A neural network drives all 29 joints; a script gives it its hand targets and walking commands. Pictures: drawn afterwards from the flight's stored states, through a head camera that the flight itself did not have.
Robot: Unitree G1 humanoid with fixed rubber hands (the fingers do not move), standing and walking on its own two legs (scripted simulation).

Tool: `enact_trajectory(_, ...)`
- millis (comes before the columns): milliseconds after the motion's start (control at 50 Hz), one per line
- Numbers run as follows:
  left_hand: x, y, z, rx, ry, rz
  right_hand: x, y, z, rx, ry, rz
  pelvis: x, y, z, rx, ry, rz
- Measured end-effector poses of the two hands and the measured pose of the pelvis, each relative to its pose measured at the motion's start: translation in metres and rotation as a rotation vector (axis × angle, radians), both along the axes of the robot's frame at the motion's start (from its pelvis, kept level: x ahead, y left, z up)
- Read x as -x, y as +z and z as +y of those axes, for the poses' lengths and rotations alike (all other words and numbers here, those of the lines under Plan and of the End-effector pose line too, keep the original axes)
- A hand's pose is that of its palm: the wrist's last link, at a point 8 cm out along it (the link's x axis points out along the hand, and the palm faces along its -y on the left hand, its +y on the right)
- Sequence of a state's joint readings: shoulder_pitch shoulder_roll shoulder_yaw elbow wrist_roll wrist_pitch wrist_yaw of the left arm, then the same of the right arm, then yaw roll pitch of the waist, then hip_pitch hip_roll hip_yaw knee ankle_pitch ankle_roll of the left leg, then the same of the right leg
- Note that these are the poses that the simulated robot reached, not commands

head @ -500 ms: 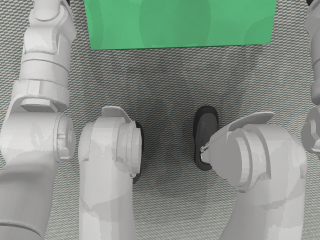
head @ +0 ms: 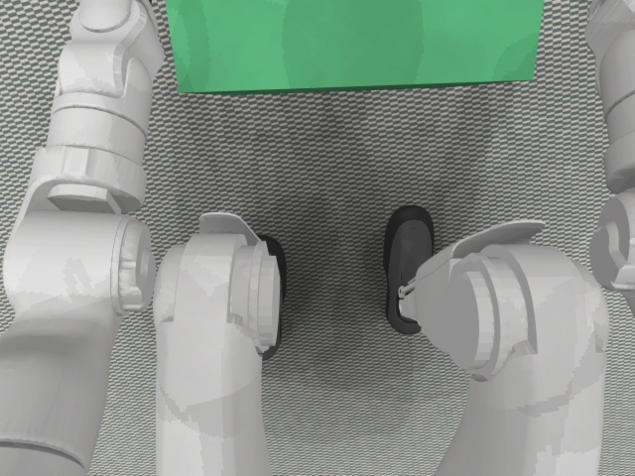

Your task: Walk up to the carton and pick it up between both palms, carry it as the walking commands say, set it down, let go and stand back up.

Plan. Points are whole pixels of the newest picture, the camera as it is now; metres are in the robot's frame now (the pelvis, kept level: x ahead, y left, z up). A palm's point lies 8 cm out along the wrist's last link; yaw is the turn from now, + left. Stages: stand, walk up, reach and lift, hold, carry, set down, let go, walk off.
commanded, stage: reach and lift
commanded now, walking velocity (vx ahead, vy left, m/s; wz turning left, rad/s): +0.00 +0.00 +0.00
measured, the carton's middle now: out of the picture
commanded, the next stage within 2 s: none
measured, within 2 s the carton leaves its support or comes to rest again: leaves its support in 1.16 s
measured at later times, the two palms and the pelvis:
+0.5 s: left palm out of the picture +0.53 +0.18 -0.18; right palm out of the picture +0.55 -0.20 -0.18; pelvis +0.00 +0.00 +0.00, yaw +0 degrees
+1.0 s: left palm out of the picture +0.54 +0.18 -0.18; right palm out of the picture +0.55 -0.20 -0.17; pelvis +0.00 +0.00 -0.01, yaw +1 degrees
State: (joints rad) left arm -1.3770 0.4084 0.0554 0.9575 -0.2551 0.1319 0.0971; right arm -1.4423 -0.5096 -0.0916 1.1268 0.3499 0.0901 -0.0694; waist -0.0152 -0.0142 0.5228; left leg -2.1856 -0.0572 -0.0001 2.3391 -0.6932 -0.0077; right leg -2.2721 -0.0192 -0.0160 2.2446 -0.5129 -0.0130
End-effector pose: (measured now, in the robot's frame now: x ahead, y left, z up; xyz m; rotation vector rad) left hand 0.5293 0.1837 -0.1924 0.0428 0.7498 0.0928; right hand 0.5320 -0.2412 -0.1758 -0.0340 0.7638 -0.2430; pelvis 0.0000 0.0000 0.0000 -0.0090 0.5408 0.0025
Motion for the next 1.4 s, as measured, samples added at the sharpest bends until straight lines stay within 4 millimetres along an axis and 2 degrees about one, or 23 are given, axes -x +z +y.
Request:
enact_trajectory(300, -0.005, 0.008, -0.002, -0.022, 0.002, -0.005, -0.016, 0.0, 0.038, -0.039, 0.039, -0.011, 0.003, 0.004, -0.001, -0.007, 0.004, 0.007)
enact_trajectory(660, -0.006, 0.009, -0.004, -0.038, 0.006, 0.004, -0.015, 0.0, 0.041, -0.06, 0.072, -0.016, 0.004, 0.005, -0.001, -0.008, 0.011, 0.009)
enact_trajectory(980, -0.008, 0.009, -0.004, -0.007, 0.026, 0.029, -0.017, 0.001, 0.041, -0.052, 0.085, -0.004, 0.002, -0.008, -0.002, -0.013, 0.019, -0.03)
enact_trajectory(1120, -0.009, 0.01, -0.009, -0.003, 0.011, 0.031, -0.013, 0.005, 0.036, -0.029, 0.09, 0.002, 0.004, -0.006, 0.0, -0.01, 0.018, -0.028)
enact_trajectory(1260, -0.008, 0.023, -0.017, 0.016, 0.014, -0.011, -0.007, 0.019, 0.028, -0.041, 0.06, -0.04, 0.01, 0.003, 0.002, -0.009, 0.013, -0.021)
enact_trajectory(1400, -0.009, 0.053, -0.013, -0.008, 0.021, -0.04, -0.006, 0.034, 0.032, -0.08, 0.053, -0.07, 0.019, 0.014, 0.002, -0.022, 0.01, -0.024)
